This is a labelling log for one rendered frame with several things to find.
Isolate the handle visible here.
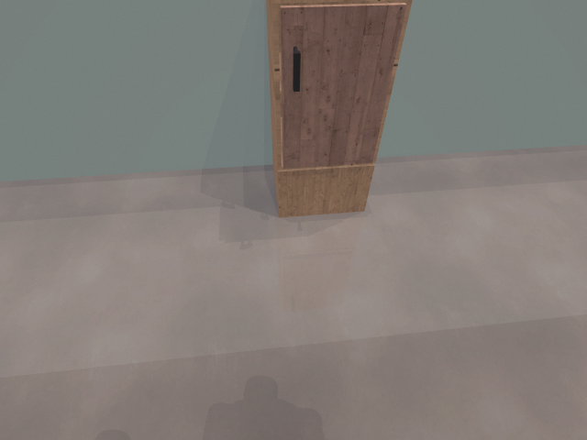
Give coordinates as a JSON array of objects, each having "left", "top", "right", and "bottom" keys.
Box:
[{"left": 293, "top": 47, "right": 301, "bottom": 92}]

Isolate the cupboard door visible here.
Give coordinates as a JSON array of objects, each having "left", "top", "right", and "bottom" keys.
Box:
[{"left": 281, "top": 3, "right": 407, "bottom": 169}]

